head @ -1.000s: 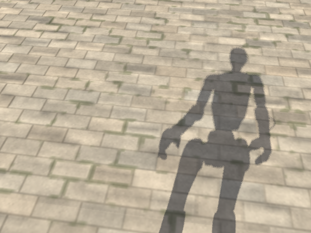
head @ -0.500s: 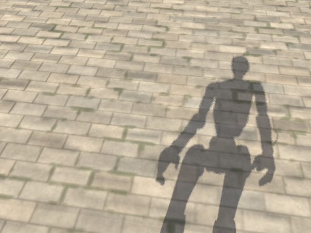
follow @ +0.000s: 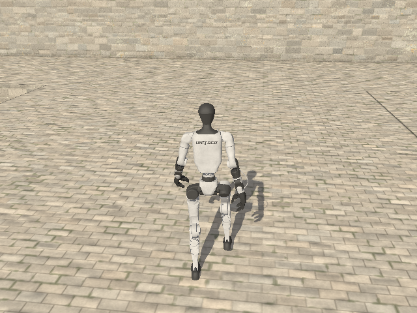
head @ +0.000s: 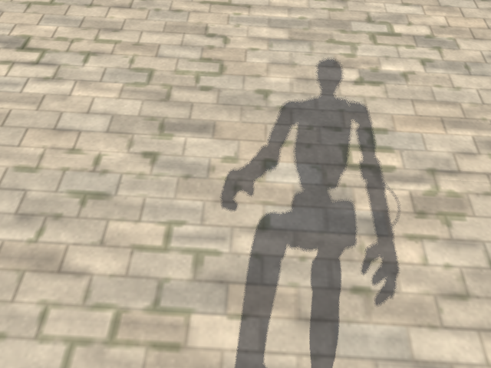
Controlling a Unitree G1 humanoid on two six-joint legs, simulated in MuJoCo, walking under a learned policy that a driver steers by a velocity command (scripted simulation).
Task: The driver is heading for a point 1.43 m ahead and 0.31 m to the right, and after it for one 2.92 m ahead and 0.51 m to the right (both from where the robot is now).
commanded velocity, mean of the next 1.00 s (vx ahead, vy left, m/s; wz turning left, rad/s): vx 0.49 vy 0.00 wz -0.11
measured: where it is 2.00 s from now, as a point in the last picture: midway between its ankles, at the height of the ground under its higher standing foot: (268, 206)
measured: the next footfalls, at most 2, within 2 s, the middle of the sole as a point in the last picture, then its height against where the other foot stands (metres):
right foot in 0.14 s outside the picture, level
left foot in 0.68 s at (190, 335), level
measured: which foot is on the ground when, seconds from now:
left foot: down 0.00-0.16, up 0.18-0.66, down 0.68-1.00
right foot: up 0.00-0.12, down 0.14-0.70, up 0.72-1.00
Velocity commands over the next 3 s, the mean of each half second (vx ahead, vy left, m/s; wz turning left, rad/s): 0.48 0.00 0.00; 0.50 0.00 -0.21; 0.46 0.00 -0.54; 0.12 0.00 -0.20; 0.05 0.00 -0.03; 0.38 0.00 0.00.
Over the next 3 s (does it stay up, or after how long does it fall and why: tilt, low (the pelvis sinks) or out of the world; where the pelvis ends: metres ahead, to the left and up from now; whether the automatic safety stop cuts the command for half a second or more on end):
stays up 1.21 -0.27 -0.01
